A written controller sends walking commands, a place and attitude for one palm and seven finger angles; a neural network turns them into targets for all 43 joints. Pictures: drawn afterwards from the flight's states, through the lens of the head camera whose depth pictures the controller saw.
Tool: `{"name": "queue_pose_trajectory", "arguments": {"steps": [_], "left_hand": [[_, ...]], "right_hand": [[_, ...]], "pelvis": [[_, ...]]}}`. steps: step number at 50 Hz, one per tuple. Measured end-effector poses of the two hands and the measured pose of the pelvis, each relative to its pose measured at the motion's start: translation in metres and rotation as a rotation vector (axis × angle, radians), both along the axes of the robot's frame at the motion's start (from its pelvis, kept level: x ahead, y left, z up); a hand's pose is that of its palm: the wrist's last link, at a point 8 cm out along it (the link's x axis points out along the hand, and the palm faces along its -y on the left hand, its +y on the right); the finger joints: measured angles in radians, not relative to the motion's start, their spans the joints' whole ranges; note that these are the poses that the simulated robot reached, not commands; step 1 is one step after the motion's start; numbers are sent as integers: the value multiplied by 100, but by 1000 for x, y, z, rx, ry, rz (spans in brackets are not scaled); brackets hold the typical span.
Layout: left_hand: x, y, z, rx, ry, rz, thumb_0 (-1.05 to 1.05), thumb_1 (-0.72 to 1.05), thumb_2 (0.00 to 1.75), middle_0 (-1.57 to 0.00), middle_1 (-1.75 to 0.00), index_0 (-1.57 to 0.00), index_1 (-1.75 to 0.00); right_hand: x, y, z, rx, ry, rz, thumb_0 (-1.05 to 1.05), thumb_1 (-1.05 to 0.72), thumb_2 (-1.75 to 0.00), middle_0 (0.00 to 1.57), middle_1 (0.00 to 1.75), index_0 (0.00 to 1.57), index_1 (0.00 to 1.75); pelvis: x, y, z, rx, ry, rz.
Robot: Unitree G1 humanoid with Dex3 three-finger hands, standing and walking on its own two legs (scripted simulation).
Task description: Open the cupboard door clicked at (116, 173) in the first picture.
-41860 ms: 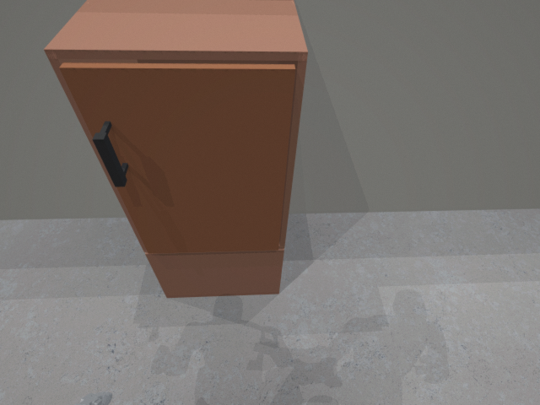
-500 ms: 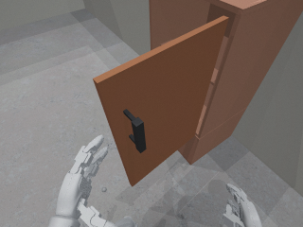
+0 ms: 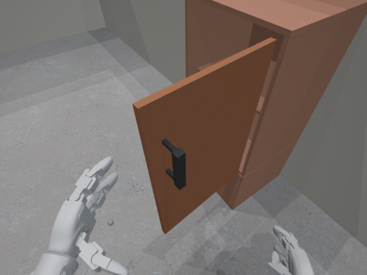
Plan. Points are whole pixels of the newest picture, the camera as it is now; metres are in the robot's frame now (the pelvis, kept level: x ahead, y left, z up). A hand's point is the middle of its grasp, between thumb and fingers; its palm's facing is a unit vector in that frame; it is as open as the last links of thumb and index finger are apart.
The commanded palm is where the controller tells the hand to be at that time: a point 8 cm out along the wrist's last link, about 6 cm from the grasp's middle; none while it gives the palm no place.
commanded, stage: draw the hand back to the body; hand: left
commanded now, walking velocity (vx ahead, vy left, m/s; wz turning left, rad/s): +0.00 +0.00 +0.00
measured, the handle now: (173, 164) +0.34 +0.04 +0.07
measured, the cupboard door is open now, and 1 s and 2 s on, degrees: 95 95 95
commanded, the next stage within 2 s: step back with the hand held close in 1.20 s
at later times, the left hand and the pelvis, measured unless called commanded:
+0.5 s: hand (48, 194) +0.22 +0.23 +0.16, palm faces +0.28 -0.89 -0.35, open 13.0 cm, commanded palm +0.17 +0.28 +0.18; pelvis +0.02 +0.02 +0.04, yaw -1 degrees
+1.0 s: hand (17, 169) +0.23 +0.26 +0.21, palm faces +0.44 -0.80 -0.40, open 7.7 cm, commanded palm +0.18 +0.30 +0.22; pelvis +0.03 +0.00 +0.05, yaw -1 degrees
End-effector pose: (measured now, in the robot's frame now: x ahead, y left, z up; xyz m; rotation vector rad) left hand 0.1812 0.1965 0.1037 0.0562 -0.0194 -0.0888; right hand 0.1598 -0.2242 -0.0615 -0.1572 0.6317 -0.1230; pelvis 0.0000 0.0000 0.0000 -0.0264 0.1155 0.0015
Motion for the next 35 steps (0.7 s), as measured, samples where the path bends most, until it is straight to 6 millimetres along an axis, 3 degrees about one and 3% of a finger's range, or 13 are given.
{"name": "queue_pose_trajectory", "arguments": {"steps": [7, 12, 19, 25, 35], "left_hand": [[-1, 20, 21, 14, -38, 8, -2, -47, 31, -15, -30, -15, -30], [-4, 38, 36, 156, -15, 173, -1, -37, 36, -16, -30, -16, -30], [-8, 61, 49, 254, 26, 315, -1, -16, 45, -16, -30, -17, -30], [-1, 77, 73, 312, -28, 377, -1, 4, 53, -17, -30, -17, -30], [9, 98, 103, 371, -96, 449, 0, 39, 68, -19, -30, -19, -30]], "right_hand": [[12, 6, 15, -18, -44, 16, 1, -90, -89, 20, 30, 20, 30], [19, 15, 24, -36, -36, 13, 1, -90, -89, 20, 30, 20, 30], [26, 28, 30, -44, -3, 36, 1, -90, -89, 20, 30, 20, 30], [33, 36, 32, -35, 9, 57, 1, -90, -89, 20, 30, 20, 30], [42, 31, 39, -29, 21, 54, 1, -90, -89, 20, 30, 20, 30]], "pelvis": [[3, 6, 7, -6, -20, 4], [8, 11, 17, -5, -44, -5], [16, 18, 31, 0, -77, -7], [23, 23, 39, 8, -105, -10], [31, 20, 49, 17, -138, -25]]}}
